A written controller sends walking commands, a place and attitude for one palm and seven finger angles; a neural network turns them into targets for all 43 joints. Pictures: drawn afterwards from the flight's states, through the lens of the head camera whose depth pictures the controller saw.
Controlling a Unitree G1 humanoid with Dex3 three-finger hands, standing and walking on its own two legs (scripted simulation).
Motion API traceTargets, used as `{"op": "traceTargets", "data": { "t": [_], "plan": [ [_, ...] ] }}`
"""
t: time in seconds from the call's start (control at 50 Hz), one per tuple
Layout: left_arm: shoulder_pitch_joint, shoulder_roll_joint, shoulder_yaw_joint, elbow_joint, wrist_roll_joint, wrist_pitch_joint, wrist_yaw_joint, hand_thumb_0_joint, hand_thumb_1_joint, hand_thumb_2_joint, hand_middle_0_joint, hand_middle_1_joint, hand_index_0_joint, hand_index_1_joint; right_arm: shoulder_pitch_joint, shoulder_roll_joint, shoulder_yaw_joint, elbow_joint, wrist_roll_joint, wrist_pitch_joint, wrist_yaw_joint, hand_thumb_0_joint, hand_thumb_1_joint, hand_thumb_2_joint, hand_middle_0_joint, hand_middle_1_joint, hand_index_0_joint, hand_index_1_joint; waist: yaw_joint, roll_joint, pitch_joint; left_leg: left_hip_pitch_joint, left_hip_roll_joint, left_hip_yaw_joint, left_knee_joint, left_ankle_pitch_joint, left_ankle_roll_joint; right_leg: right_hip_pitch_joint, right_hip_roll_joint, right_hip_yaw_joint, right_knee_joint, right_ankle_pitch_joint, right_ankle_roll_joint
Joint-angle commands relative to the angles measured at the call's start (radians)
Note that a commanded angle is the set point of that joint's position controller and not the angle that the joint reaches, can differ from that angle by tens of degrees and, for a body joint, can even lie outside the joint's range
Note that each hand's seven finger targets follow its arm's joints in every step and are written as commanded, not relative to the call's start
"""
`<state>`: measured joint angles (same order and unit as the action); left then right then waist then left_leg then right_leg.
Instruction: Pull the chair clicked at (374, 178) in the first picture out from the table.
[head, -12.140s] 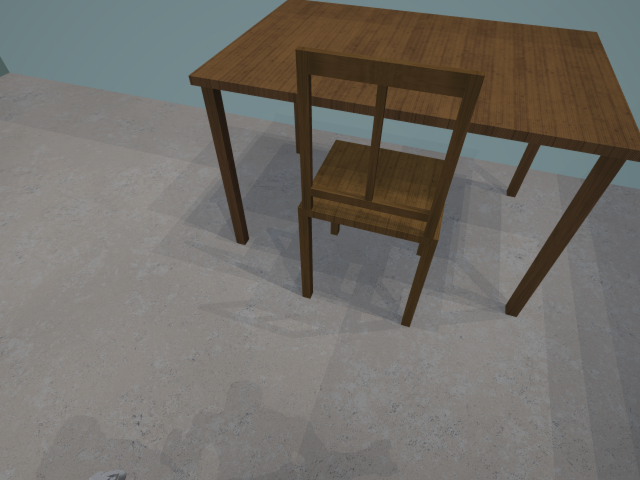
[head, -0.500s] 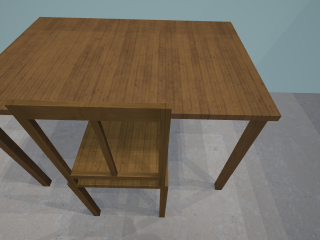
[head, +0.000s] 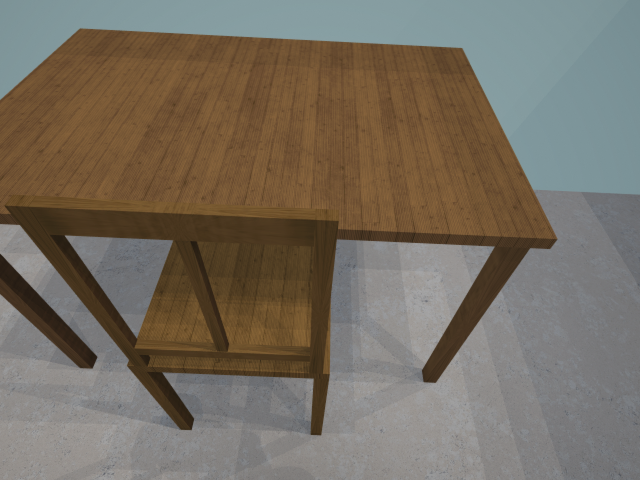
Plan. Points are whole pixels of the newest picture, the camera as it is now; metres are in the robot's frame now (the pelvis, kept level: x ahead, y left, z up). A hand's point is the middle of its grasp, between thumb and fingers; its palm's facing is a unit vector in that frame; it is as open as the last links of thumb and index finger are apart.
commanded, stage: look again from close up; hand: left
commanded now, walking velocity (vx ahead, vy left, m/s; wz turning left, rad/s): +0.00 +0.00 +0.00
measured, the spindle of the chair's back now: (207, 302) +0.38 +0.21 -0.06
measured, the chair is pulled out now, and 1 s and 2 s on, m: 0.00 0.00 0.00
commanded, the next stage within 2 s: shuffle to correct the standing spot in 0.62 s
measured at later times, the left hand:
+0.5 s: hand out of the picture -0.02 +0.16 -0.18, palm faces +0.01 -0.98 -0.17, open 7.4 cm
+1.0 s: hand out of the picture -0.02 +0.18 -0.18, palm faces -0.01 -0.98 -0.21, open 7.4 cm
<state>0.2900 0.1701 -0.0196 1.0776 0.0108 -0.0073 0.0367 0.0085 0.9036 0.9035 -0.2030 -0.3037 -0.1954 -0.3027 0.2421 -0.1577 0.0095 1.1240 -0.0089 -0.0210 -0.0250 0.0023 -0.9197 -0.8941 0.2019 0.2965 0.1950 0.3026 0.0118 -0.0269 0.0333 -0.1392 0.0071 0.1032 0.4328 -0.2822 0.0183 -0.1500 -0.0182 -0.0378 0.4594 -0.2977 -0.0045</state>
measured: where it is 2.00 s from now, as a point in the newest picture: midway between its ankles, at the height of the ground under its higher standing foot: outside the picture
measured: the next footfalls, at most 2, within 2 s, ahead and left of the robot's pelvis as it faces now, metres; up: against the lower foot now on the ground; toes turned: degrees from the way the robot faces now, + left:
none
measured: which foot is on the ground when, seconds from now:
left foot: down 0.00-1.00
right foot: down 0.00-1.00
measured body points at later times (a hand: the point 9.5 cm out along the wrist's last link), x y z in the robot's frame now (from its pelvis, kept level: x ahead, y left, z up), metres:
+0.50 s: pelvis -0.01 +0.00 +0.00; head +0.01 +0.01 +0.45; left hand -0.02 +0.22 -0.16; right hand -0.01 -0.22 -0.16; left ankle -0.03 +0.10 -0.74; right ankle -0.03 -0.11 -0.74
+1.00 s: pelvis -0.04 +0.00 -0.01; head +0.00 +0.00 +0.44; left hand -0.02 +0.23 -0.16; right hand -0.02 -0.23 -0.16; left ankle -0.03 +0.10 -0.74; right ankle -0.03 -0.11 -0.74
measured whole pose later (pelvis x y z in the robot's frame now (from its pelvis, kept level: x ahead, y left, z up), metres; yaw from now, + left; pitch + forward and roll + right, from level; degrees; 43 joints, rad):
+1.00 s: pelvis -0.04 +0.00 -0.01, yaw -1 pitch -1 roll +1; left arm 0.27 0.18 0.00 1.01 0.01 0.02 0.04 0.01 0.90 0.90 -0.20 -0.30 -0.20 -0.30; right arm 0.22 -0.14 -0.02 1.09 0.00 0.01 -0.03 0.01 -0.92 -0.89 0.20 0.30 0.20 0.30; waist 0.01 -0.03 0.08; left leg -0.23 0.02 0.13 0.51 -0.27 0.02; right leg -0.26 -0.01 -0.01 0.55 -0.28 -0.01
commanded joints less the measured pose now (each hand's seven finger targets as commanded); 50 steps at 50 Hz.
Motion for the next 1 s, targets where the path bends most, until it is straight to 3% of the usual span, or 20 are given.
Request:
{"op": "traceTargets", "data": {
  "t": [0.0, 0.16, 0.3, 0.46, 0.68, 0.8, 0.88, 0.92, 0.98],
  "plan": [
    [0.064, 0.103, 0.021, -0.029, 0.003, -0.02, 0.01, 0.0, 0.9, 0.9, -0.2, -0.3, -0.2, -0.3, 0.052, -0.099, -0.017, -0.024, 0.002, -0.016, -0.003, 0.0, -0.9, -0.9, 0.2, 0.3, 0.2, 0.3, -0.006, 0.015, 0.019, 0.011, 0.104, -0.108, -0.061, 0.253, 0.015, -0.052, -0.096, 0.096, -0.078, 0.261, -0.026],
    [0.073, 0.1, 0.017, -0.025, 0.002, -0.02, 0.009, 0.0, 0.9, 0.9, -0.2, -0.3, -0.2, -0.3, 0.06, -0.091, -0.016, -0.012, 0.004, -0.015, -0.003, 0.0, -0.9, -0.9, 0.2, 0.3, 0.2, 0.3, -0.004, 0.021, 0.034, -0.01, 0.101, -0.108, -0.066, 0.207, 0.014, -0.057, -0.094, 0.1, -0.094, 0.223, -0.027],
    [0.083, 0.094, 0.016, -0.021, 0.001, -0.023, 0.009, 0.0, 0.9, 0.9, -0.2, -0.3, -0.2, -0.3, 0.077, -0.083, -0.015, -0.002, 0.005, -0.019, -0.004, 0.0, -0.9, -0.9, 0.2, 0.3, 0.2, 0.3, -0.005, 0.026, 0.013, 0.006, 0.105, -0.11, -0.065, 0.242, 0.016, -0.052, -0.092, 0.102, -0.09, 0.246, -0.029],
    [0.092, 0.083, 0.014, -0.02, 0.0, -0.02, 0.01, 0.0, 0.9, 0.9, -0.2, -0.3, -0.2, -0.3, 0.081, -0.074, -0.016, 0.006, 0.005, -0.016, -0.004, 0.0, -0.9, -0.9, 0.2, 0.3, 0.2, 0.3, -0.004, 0.02, 0.045, -0.014, 0.103, -0.11, -0.071, 0.19, 0.016, -0.076, -0.085, 0.109, -0.101, 0.195, -0.029],
    [0.105, 0.075, 0.014, -0.017, 0.0, -0.022, 0.011, 0.0, 0.9, 0.9, -0.2, -0.3, -0.2, -0.3, 0.095, -0.062, -0.016, 0.015, 0.006, -0.02, -0.005, 0.0, -0.9, -0.9, 0.2, 0.3, 0.2, 0.3, -0.004, 0.02, 0.026, -0.003, 0.106, -0.11, -0.069, 0.216, 0.017, -0.07, -0.087, 0.108, -0.098, 0.22, -0.03],
    [0.091, 0.1, 0.029, -0.054, 0.002, -0.01, 0.018, 0.0, 0.9, 0.9, -0.2, -0.3, -0.2, -0.3, 0.081, -0.075, -0.033, -0.015, 0.011, -0.011, -0.01, 0.0, -0.9, -0.9, 0.2, 0.3, 0.2, 0.3, -0.003, 0.038, 0.012, -0.001, 0.122, -0.108, -0.023, 0.389, 0.016, -0.09, -0.101, 0.117, -0.022, 0.378, -0.034],
    [0.081, 0.113, 0.044, -0.089, 0.004, 0.003, 0.019, 0.0, 0.9, 0.9, -0.2, -0.3, -0.2, -0.3, 0.06, -0.099, -0.053, -0.049, 0.008, 0.008, -0.011, 0.0, -0.9, -0.9, 0.2, 0.3, 0.2, 0.3, -0.003, 0.061, -0.024, 0.007, 0.141, -0.107, 0.021, 0.423, 0.022, -0.122, -0.097, 0.113, 0.032, 0.365, -0.036],
    [0.07, 0.118, 0.049, -0.106, 0.007, 0.009, 0.017, 0.0, 0.9, 0.9, -0.2, -0.3, -0.2, -0.3, 0.047, -0.109, -0.063, -0.071, 0.006, 0.017, -0.01, 0.0, -0.9, -0.9, 0.2, 0.3, 0.2, 0.3, -0.005, 0.054, -0.035, -0.004, 0.147, -0.11, 0.039, 0.403, 0.025, -0.139, -0.095, 0.115, 0.052, 0.355, -0.038],
    [0.059, 0.11, 0.044, -0.116, 0.008, 0.01, 0.017, 0.0, 0.9, 0.9, -0.2, -0.3, -0.2, -0.3, 0.036, -0.092, -0.061, -0.084, 0.005, 0.018, -0.002, 0.0, -0.9, -0.9, 0.2, 0.3, 0.2, 0.3, -0.006, 0.03, -0.044, -0.049, 0.127, -0.107, 0.018, 0.169, 0.024, -0.141, -0.089, 0.139, 0.007, 0.187, -0.036]
  ]
}}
